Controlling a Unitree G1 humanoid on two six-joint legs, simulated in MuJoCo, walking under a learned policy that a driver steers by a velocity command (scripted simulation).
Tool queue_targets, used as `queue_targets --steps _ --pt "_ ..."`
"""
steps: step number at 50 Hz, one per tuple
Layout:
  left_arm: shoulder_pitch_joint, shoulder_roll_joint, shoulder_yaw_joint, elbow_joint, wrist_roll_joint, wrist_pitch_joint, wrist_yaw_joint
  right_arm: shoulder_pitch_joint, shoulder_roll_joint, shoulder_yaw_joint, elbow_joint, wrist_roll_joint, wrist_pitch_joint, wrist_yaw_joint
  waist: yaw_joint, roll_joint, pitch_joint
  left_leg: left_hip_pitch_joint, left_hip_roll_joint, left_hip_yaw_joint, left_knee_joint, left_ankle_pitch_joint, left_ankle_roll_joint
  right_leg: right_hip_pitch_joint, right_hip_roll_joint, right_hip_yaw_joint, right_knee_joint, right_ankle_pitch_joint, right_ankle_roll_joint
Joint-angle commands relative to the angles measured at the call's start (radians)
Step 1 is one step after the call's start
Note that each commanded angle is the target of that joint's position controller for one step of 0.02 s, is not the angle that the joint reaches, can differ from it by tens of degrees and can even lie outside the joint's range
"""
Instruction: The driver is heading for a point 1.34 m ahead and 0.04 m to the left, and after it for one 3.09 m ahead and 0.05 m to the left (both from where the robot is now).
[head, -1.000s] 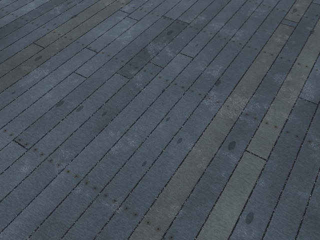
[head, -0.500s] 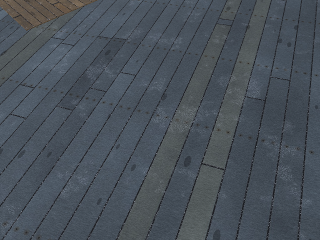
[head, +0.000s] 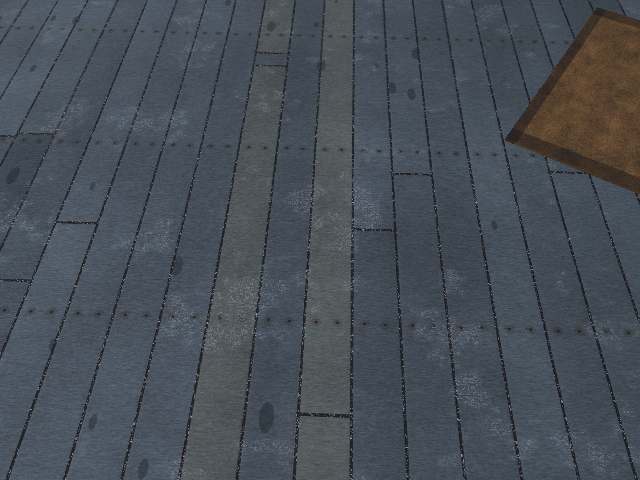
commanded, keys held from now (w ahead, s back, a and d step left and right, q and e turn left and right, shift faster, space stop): w+e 0.18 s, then w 0.14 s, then w+q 0.68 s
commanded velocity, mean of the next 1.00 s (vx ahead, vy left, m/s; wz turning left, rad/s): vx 0.50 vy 0.00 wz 0.03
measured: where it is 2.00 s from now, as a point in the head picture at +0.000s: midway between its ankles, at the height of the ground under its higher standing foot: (312, 258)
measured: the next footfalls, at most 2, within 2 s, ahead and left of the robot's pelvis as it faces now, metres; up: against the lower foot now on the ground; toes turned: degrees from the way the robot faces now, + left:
right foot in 0.38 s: +0.34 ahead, -0.20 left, +0.00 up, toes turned -13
left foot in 0.94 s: +0.66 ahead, +0.02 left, +0.00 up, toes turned +8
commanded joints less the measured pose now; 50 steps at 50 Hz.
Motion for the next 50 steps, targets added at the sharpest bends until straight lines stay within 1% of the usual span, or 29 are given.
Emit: queue_targets --steps 1,3,5,9,12,14,16,17,18,19,20,21,22,23,24,25,27,31,36,39,41,42,44,45,46,47,48,49,50 --pt "0.034 0.031 0.013 -0.080 -0.004 0.004 -0.005 0.026 -0.081 -0.023 -0.023 0.000 -0.015 0.004 0.001 0.112 -0.043 0.157 0.281 -0.254 -0.258 0.023 0.164 -0.179 -0.120 0.029 -0.002 0.062 0.003" --pt "-0.015 0.024 0.010 -0.116 0.003 0.014 -0.005 0.039 -0.110 -0.033 -0.006 0.006 -0.022 0.005 0.001 0.093 -0.014 0.150 0.297 -0.194 -0.285 0.095 0.183 -0.236 -0.136 0.029 -0.056 0.103 0.010" --pt "-0.058 0.031 0.009 -0.143 0.009 0.013 -0.008 0.054 -0.135 -0.042 0.005 0.004 -0.019 0.003 -0.006 0.077 -0.009 0.176 0.305 -0.137 -0.292 0.149 0.189 -0.284 -0.142 0.033 -0.131 0.182 0.020" --pt "-0.176 0.027 0.001 -0.187 0.007 -0.002 -0.035 0.072 -0.164 -0.045 0.012 0.006 -0.002 -0.003 -0.046 0.074 0.008 0.218 0.275 0.002 -0.273 0.208 0.151 -0.266 -0.126 -0.025 -0.362 0.378 0.016" --pt "-0.277 0.009 -0.011 -0.229 0.007 -0.006 -0.052 0.140 -0.181 -0.044 0.037 0.021 0.012 0.000 -0.087 0.069 0.034 0.253 0.286 0.027 -0.261 0.169 0.142 -0.225 -0.098 -0.077 -0.496 0.372 0.003" --pt "-0.316 0.020 -0.011 -0.257 0.005 -0.006 -0.060 0.168 -0.199 -0.047 0.056 0.033 0.025 0.003 -0.089 0.078 0.055 0.313 0.315 0.023 -0.242 0.175 0.135 -0.224 -0.082 -0.093 -0.554 0.295 -0.017" --pt "-0.308 0.046 -0.002 -0.271 0.010 -0.008 -0.064 0.170 -0.217 -0.050 0.067 0.041 0.040 0.001 -0.060 0.101 0.045 0.368 0.337 0.032 -0.173 0.334 0.122 -0.172 -0.046 -0.125 -0.602 0.188 -0.048" --pt "-0.250 0.069 0.011 -0.262 0.015 -0.010 -0.063 0.164 -0.225 -0.049 0.073 0.045 0.047 0.000 -0.012 0.117 0.003 0.367 0.330 0.043 -0.080 0.507 0.110 -0.059 -0.012 -0.150 -0.640 0.166 -0.068" --pt "-0.095 0.109 0.037 -0.216 0.018 -0.012 -0.058 0.156 -0.216 -0.041 0.079 0.046 0.054 -0.002 0.079 0.109 -0.081 0.320 0.292 0.078 0.102 0.639 0.087 0.165 0.032 -0.181 -0.704 0.224 -0.096" --pt "0.087 0.183 0.069 -0.168 0.023 -0.009 -0.042 0.161 -0.176 -0.022 0.068 0.033 0.051 -0.005 0.155 0.066 -0.200 0.123 0.241 0.092 0.360 0.505 0.047 0.482 -0.038 -0.083 -0.669 0.279 -0.134" --pt "0.169 0.314 0.090 -0.154 0.038 -0.009 -0.029 0.265 -0.037 0.025 0.031 0.011 0.030 0.011 0.099 -0.204 -0.352 -0.309 0.073 0.071 0.789 -0.220 -0.023 0.864 -0.365 0.427 -0.726 0.198 -0.303" --pt "0.209 0.234 0.070 -0.160 0.038 -0.016 -0.028 0.230 -0.107 0.009 0.057 0.044 0.000 0.017 0.145 -0.146 -0.473 -0.392 0.024 -0.165 0.954 -0.459 -0.012 0.865 -0.439 0.662 -0.873 0.194 -0.337" --pt "0.150 0.183 0.050 -0.151 0.043 -0.025 -0.033 0.132 -0.171 -0.015 0.020 0.080 -0.005 0.017 0.135 -0.097 -0.303 -0.472 0.070 -0.181 0.982 -0.392 0.001 0.749 -0.396 0.467 -0.876 0.274 -0.271" --pt "0.070 0.146 0.039 -0.153 0.035 -0.029 -0.035 0.087 -0.155 -0.012 0.005 0.071 -0.002 0.012 0.092 -0.062 -0.210 -0.456 0.122 -0.158 0.915 -0.301 0.002 0.605 -0.351 0.311 -0.884 0.346 -0.231" --pt "0.001 0.102 0.028 -0.153 0.031 -0.033 -0.039 0.072 -0.144 -0.015 0.011 0.048 0.009 0.006 0.054 -0.034 -0.147 -0.416 0.155 -0.149 0.854 -0.238 -0.006 0.486 -0.305 0.206 -0.914 0.382 -0.201" --pt "-0.042 0.072 0.021 -0.155 0.033 -0.042 -0.041 0.104 -0.137 -0.022 0.021 0.042 0.028 0.004 0.015 -0.061 -0.119 -0.351 0.181 -0.159 0.815 -0.181 -0.010 0.401 -0.274 0.129 -0.957 0.380 -0.179" --pt "-0.065 0.062 0.024 -0.137 0.039 -0.064 -0.041 0.151 -0.092 -0.019 0.039 0.045 0.060 0.004 -0.019 -0.047 -0.095 -0.286 0.181 -0.158 0.794 -0.116 -0.019 0.321 -0.256 0.054 -1.028 0.394 -0.178" --pt "-0.039 0.078 0.035 -0.088 0.050 -0.076 -0.019 0.087 -0.065 -0.022 0.014 0.041 0.079 -0.001 -0.019 -0.023 -0.016 -0.392 0.166 -0.195 0.675 0.029 -0.033 0.323 -0.246 -0.090 -1.080 0.454 -0.158" --pt "-0.014 0.111 0.043 -0.053 0.042 -0.067 0.002 -0.056 -0.037 -0.011 -0.036 0.027 0.071 0.025 0.027 -0.014 0.043 -0.404 0.145 -0.123 0.396 0.223 -0.023 0.372 -0.240 -0.215 -1.105 0.424 -0.122" --pt "0.036 0.128 0.051 -0.021 0.033 -0.052 0.008 -0.147 -0.026 -0.003 -0.084 0.026 0.069 0.043 0.064 0.000 0.079 -0.444 0.142 -0.076 0.305 0.197 0.000 0.466 -0.272 -0.251 -1.078 0.454 -0.116" --pt "0.051 0.137 0.054 -0.006 0.024 -0.037 0.009 -0.184 -0.028 -0.002 -0.116 0.028 0.068 0.056 0.070 -0.005 0.087 -0.461 0.132 -0.041 0.271 0.127 0.021 0.533 -0.290 -0.269 -1.036 0.517 -0.107" --pt "0.047 0.144 0.056 -0.003 0.020 -0.029 0.010 -0.190 -0.031 -0.004 -0.129 0.030 0.068 0.063 0.062 -0.012 0.082 -0.445 0.120 -0.019 0.257 0.082 0.035 0.554 -0.296 -0.282 -1.003 0.592 -0.099" --pt "0.021 0.176 0.062 -0.009 0.016 -0.016 0.016 -0.149 -0.058 -0.019 -0.143 0.034 0.072 0.068 0.020 -0.049 0.025 -0.321 0.056 0.047 0.253 -0.016 0.073 0.571 -0.292 -0.309 -0.884 0.927 -0.076" --pt "0.006 0.192 0.065 -0.013 0.013 -0.008 0.020 -0.077 -0.085 -0.033 -0.135 0.038 0.075 0.067 -0.025 -0.071 -0.026 -0.219 0.014 0.075 0.259 -0.065 0.096 0.567 -0.285 -0.319 -0.773 1.085 -0.063" --pt "-0.017 0.204 0.066 -0.018 0.008 0.000 0.022 0.056 -0.130 -0.059 -0.108 0.041 0.076 0.061 -0.104 -0.066 -0.099 -0.032 -0.030 0.086 0.210 -0.045 0.129 0.518 -0.259 -0.336 -0.590 1.134 -0.041" --pt "-0.021 0.197 0.060 -0.028 0.009 -0.005 0.025 0.216 -0.202 -0.095 -0.070 0.037 0.081 0.042 -0.183 -0.018 -0.184 0.255 -0.023 0.003 0.150 0.008 0.171 0.340 -0.214 -0.339 -0.327 0.950 0.002" --pt "0.062 0.045 0.017 -0.070 0.052 -0.025 0.013 0.250 -0.316 -0.118 -0.061 0.036 0.084 0.023 -0.092 0.266 -0.251 0.597 0.244 -0.474 0.125 0.012 0.314 -0.096 -0.055 -0.299 0.052 0.004 0.067" --pt "0.030 0.057 0.002 -0.105 0.019 -0.074 -0.001 0.264 -0.298 -0.103 -0.096 0.025 0.068 0.029 -0.100 0.244 -0.436 0.750 0.386 -0.941 -0.080 -0.155 0.454 -0.288 0.071 -0.035 0.255 -0.260 0.074" --pt "-0.094 0.123 0.019 -0.132 -0.019 -0.100 -0.013 0.251 -0.222 -0.085 -0.092 0.017 0.059 0.031 -0.142 0.146 -0.328 0.700 0.357 -0.815 -0.121 -0.127 0.379 -0.391 0.006 0.032 0.251 -0.171 0.045"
